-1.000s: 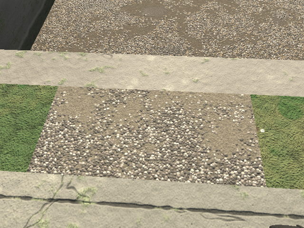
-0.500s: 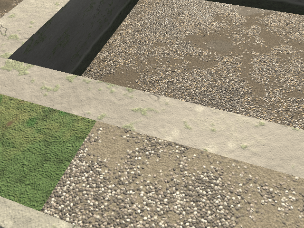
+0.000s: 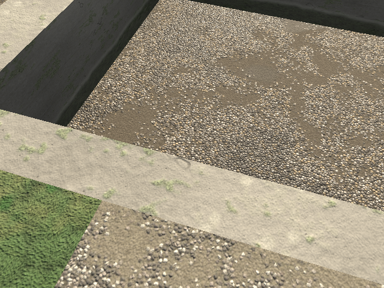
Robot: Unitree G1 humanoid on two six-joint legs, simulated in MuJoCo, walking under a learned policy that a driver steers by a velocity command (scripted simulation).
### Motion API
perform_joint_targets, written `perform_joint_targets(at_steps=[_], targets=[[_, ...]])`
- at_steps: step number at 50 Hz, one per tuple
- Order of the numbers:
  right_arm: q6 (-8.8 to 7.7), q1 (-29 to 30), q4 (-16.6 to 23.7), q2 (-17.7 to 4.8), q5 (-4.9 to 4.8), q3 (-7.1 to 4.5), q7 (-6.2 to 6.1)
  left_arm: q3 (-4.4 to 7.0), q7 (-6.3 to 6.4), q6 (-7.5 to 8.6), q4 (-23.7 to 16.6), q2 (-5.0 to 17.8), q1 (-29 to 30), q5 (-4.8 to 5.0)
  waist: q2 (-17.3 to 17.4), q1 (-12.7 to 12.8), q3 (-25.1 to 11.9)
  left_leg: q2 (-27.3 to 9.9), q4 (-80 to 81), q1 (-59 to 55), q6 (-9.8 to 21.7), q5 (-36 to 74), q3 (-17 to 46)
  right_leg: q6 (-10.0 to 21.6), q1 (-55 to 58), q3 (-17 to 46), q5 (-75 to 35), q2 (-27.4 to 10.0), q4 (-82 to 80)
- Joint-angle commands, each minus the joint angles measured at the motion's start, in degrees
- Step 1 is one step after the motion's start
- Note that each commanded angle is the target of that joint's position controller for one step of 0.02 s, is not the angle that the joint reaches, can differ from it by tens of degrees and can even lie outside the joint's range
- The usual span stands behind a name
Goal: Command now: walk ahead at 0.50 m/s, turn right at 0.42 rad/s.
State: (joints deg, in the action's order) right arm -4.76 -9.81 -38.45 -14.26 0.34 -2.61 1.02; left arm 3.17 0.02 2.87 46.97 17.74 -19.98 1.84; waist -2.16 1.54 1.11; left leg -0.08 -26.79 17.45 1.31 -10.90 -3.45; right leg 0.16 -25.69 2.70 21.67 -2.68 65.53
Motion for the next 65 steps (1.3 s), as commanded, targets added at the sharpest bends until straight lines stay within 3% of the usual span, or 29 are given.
perform_joint_targets(at_steps=[1,9,13,15,16,17,18,19,20,22,24,27,34,39,40,41,42,43,44,47,50,54,57,58,59,60,61,63,65], targets=[[-1.39,-1.3,0.7,-5.3,0.30,-1.98,-0.08,1.15,0.01,-0.61,-4.8,2.6,0.6,-0.12,9.4,-1.0,-0.8,-15.3,17.6,-9.2,9.8,4.8,13.4,-0.8,-12.1,2.9,-5.6,-4.9,1.2],[-0.57,-1.4,-2.7,-10.6,-0.18,-3.72,-2.34,0.43,-2.29,-0.95,-10.1,0.3,11.4,-1.51,6.0,-2.5,0.8,-13.3,14.7,-8.5,7.5,29.1,-4.4,-1.1,-5.7,-2.5,-24.5,-2.3,-23.9],[0.86,-1.1,-3.3,-13.0,-2.45,-4.79,-2.78,2.09,-3.50,-1.92,-12.5,3.9,11.6,-1.80,7.1,-1.0,-1.3,-15.7,6.1,-14.5,5.3,34.0,-5.1,2.2,-2.2,-4.3,-17.3,-0.1,-29.0],[1.63,-0.4,-3.0,-12.3,-3.10,-4.75,-2.79,4.31,-3.27,-1.98,-10.4,7.5,2.0,-2.10,4.4,4.0,-6.4,-12.3,-10.0,-12.7,2.6,35.8,-7.2,5.4,10.9,-6.6,-20.1,4.6,-35.0],[1.59,-4.4,-3.1,-10.4,-1.46,-4.08,-2.50,5.84,-1.92,-2.05,-9.7,12.1,-2.2,-1.99,-4.7,5.0,-9.8,-8.1,-25.8,-3.3,-1.7,19.6,-8.5,8.3,22.7,0.9,-43.6,0.3,-36.8],[1.59,-10.2,-1.6,-4.3,2.16,-2.05,-1.70,5.83,-0.83,-2.24,-11.8,17.0,0.2,-2.40,-17.8,-1.5,-14.9,1.7,-47.8,15.7,-6.1,-30.4,-5.1,18.5,37.2,22.7,-68.2,-13.7,-33.1],[1.24,-13.2,-2.7,-7.1,1.06,-1.84,-1.10,4.77,-1.54,-1.64,-15.1,15.7,1.5,-2.77,-10.5,0.0,-27.9,2.1,-56.9,17.3,-6.2,-32.7,8.8,25.4,40.6,34.2,-64.5,-19.4,-36.6],[1.60,-7.4,-1.6,-10.9,-1.41,-2.65,-1.10,4.51,-2.25,-1.46,-15.5,12.6,4.3,-2.79,-4.6,1.7,-24.2,1.1,-57.0,21.5,-5.0,-25.6,9.6,24.4,36.0,31.4,-44.6,-16.9,-41.3],[2.30,-3.6,-1.2,-11.1,-1.38,-2.80,-1.89,3.78,-2.23,-1.38,-15.3,9.9,7.3,-1.59,-0.1,0.7,-16.8,-1.3,-52.1,23.1,-4.1,-20.2,9.0,19.8,28.4,26.3,-32.5,-13.4,-43.0],[3.94,-1.9,-1.3,-10.8,-0.63,-3.02,-3.52,2.53,-1.07,-2.25,-15.5,6.9,10.7,-1.13,-0.8,-2.0,-8.8,-3.0,-45.2,18.0,-4.1,-15.0,9.2,15.9,13.4,20.4,-26.4,-8.9,-45.4],[4.40,-3.3,-1.7,-9.4,-0.05,-2.94,-3.56,2.90,-0.50,-2.54,-15.7,7.4,10.8,-2.34,-2.7,-3.2,-9.1,-1.4,-41.2,13.5,-4.4,-12.2,8.4,15.5,8.9,17.8,-29.7,-6.6,-45.7],[4.38,-2.1,-1.7,-7.5,0.30,-2.24,-3.78,3.46,0.56,-2.58,-15.5,8.4,9.2,-2.12,-1.9,-2.6,-11.0,-0.5,-34.5,13.8,-5.2,-10.0,9.1,15.3,10.2,18.4,-31.5,-6.4,-44.7],[4.28,-0.8,-1.2,-6.5,-0.02,-1.31,-2.49,2.38,2.00,-3.85,-16.4,6.1,10.4,-2.15,-7.1,-1.4,-10.0,-0.8,-19.8,6.8,-5.0,-7.0,6.7,12.4,5.3,21.8,6.3,-4.3,-48.2],[1.91,-7.4,-3.9,-4.9,-0.80,-0.76,-0.78,0.90,1.21,-3.65,-13.4,3.9,8.4,-1.79,-5.3,-3.3,-3.8,-0.3,-2.1,-5.6,2.0,-8.4,3.8,8.1,-0.6,17.6,17.2,-2.7,-43.9],[1.40,-11.1,-4.9,-7.2,0.01,-1.08,-0.73,0.32,1.41,-3.33,-13.8,1.4,9.5,-1.77,1.9,-3.5,-2.0,-7.7,4.9,-7.3,5.2,-16.2,16.0,5.1,-5.0,11.3,13.8,1.5,-31.0],[1.42,-12.9,-5.4,-13.7,0.19,-2.68,-0.73,0.52,1.02,-1.91,-15.8,1.5,9.4,-1.01,14.6,-1.9,2.4,-16.4,14.7,-9.7,12.3,-26.2,34.9,1.4,-15.5,-1.0,8.8,8.9,-19.3],[1.14,-11.0,-4.4,-15.0,1.26,-3.27,-0.92,1.49,1.00,-0.05,-16.6,4.4,13.2,0.42,16.2,-3.4,7.0,-20.8,20.2,-7.3,16.1,-32.5,47.3,1.5,-21.3,1.8,7.7,5.9,-13.8],[0.75,-9.4,-3.9,-12.8,0.74,-2.81,-1.39,2.33,0.75,0.96,-16.1,6.7,14.6,1.10,12.2,-2.8,8.5,-20.0,18.9,-7.6,15.0,-30.8,43.7,1.6,-22.7,3.7,2.3,3.3,-11.2],[0.68,-9.4,-3.7,-11.0,0.13,-2.31,-1.53,2.31,0.64,1.14,-14.7,5.9,14.1,0.19,10.5,-2.9,7.0,-17.1,17.8,-9.7,13.1,-26.3,38.7,1.2,-22.7,3.2,-1.2,2.8,-10.8],[1.06,-12.8,-4.7,-7.6,-1.07,-1.62,-2.11,1.54,0.28,1.41,-13.9,1.5,16.4,-1.77,9.9,-4.5,3.1,-10.7,16.3,-11.5,10.0,-10.9,26.9,-0.9,-16.3,0.6,-10.7,3.0,-16.2],[2.16,-15.0,-4.9,-6.5,-0.78,-1.56,-3.12,0.32,-0.03,1.48,-14.2,-2.7,19.8,-1.73,11.5,-5.6,1.9,-6.6,13.5,-8.3,9.4,1.4,20.4,-2.1,-6.0,-2.0,-14.2,5.8,-27.5],[3.46,-16.4,-3.8,-10.2,-1.83,-2.86,-3.79,1.58,-0.30,2.53,-14.4,0.4,20.9,-0.01,12.9,-5.3,0.0,-8.2,10.0,-6.8,10.5,4.9,25.0,-2.6,4.0,-1.8,-13.4,7.1,-35.8],[3.86,-13.2,-2.0,-8.5,-2.57,-2.65,-4.11,2.94,0.08,3.03,-12.2,2.9,13.2,-0.51,11.6,0.0,-3.4,-6.0,3.1,-3.4,7.6,2.8,26.7,0.1,18.5,-0.3,-18.3,3.9,-44.0],[3.66,-11.7,-0.7,-5.1,-1.76,-1.64,-4.01,3.64,0.55,3.08,-11.1,5.4,5.0,-1.43,6.8,3.9,-9.8,-2.9,-9.9,2.6,5.1,-1.4,22.7,3.2,31.0,6.7,-17.9,-4.2,-42.9],[2.94,-17.5,1.0,0.0,-1.53,-0.30,-4.04,4.78,0.90,2.03,-9.8,11.2,-1.5,-2.15,-10.0,2.7,-17.9,3.9,-26.7,17.5,1.3,-18.7,14.3,10.7,46.6,23.2,-17.1,-17.7,-42.1],[2.27,-19.0,1.3,-4.2,-3.09,-1.36,-4.18,4.54,0.56,1.32,-8.3,9.4,-2.2,-1.06,-14.9,2.2,-15.4,1.1,-38.0,27.4,0.0,-24.1,12.5,15.7,43.2,37.1,1.2,-23.4,-47.6],[2.36,-13.6,0.8,-7.6,-3.45,-2.56,-4.12,3.12,0.40,1.19,-8.6,4.5,0.0,-0.99,-7.5,3.1,-6.8,-1.7,-44.3,31.5,-0.1,-20.4,12.4,14.4,37.4,32.6,7.1,-20.3,-49.0],[3.31,-10.4,1.0,-6.6,-2.33,-2.83,-3.89,1.91,0.61,0.84,-8.1,1.2,3.8,-1.53,-3.6,1.5,0.4,-3.6,-45.8,31.6,0.0,-12.4,11.1,11.4,28.1,20.5,1.3,-14.7,-50.8],[3.97,-11.2,1.0,-4.4,-2.23,-2.60,-3.33,1.54,0.71,0.67,-6.7,0.0,5.0,-2.23,-6.8,-0.4,2.5,-5.5,-43.2,27.3,0.2,-7.9,10.5,10.1,21.2,11.5,-5.9,-10.6,-52.4]])
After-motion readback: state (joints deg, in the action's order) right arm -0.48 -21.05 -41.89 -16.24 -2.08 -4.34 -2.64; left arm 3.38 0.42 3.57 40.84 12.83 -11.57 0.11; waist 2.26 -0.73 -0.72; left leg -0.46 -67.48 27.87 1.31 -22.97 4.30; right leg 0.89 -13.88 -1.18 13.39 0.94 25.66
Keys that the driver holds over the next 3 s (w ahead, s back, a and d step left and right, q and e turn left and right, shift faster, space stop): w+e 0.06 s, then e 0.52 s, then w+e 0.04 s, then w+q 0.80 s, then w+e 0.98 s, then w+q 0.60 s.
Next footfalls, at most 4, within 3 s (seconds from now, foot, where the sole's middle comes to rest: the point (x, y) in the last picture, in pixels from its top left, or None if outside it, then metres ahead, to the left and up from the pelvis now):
0.32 right None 0.30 -0.16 -0.77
0.80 left None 0.32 0.06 -0.77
1.16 right None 0.40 -0.22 -0.77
1.58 left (190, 234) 0.68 0.03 -0.77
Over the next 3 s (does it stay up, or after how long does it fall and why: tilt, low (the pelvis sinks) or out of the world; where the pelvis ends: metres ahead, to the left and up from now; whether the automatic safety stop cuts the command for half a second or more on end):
stays up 0.74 -0.13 -0.02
